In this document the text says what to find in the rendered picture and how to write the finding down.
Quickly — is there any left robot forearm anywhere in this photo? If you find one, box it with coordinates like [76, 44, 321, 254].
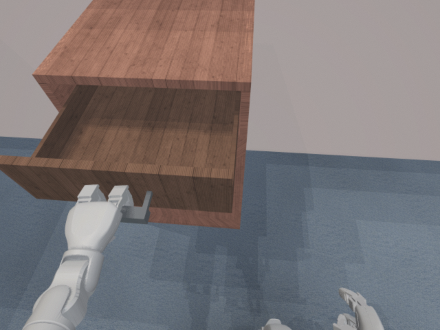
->
[22, 248, 104, 330]

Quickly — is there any drawer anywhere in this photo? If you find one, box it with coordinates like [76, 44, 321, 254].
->
[0, 85, 241, 213]

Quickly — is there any robot right hand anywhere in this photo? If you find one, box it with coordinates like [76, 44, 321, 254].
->
[333, 287, 384, 330]

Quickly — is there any handle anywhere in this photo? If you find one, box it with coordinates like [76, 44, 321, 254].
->
[120, 191, 153, 224]

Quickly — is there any robot left hand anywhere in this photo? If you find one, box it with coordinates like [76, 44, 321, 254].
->
[65, 184, 134, 253]

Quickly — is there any robot right shin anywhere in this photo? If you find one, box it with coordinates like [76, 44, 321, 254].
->
[266, 319, 281, 325]

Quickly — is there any cabinet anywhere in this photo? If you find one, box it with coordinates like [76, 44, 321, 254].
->
[32, 0, 255, 229]

